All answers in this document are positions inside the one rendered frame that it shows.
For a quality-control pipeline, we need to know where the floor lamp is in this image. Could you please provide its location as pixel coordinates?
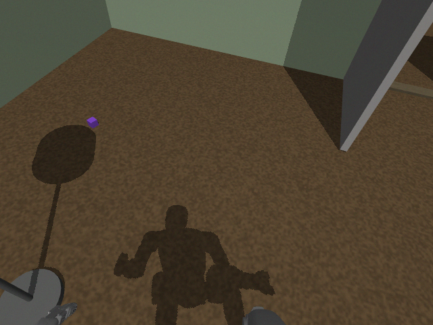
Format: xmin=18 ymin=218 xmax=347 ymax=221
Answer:
xmin=0 ymin=269 xmax=64 ymax=325

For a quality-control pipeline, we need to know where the cube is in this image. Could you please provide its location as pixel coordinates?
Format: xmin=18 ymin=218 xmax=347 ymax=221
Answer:
xmin=87 ymin=117 xmax=99 ymax=128

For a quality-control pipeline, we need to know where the left robot hand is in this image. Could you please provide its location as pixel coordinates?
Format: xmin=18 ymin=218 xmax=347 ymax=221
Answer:
xmin=35 ymin=303 xmax=77 ymax=325

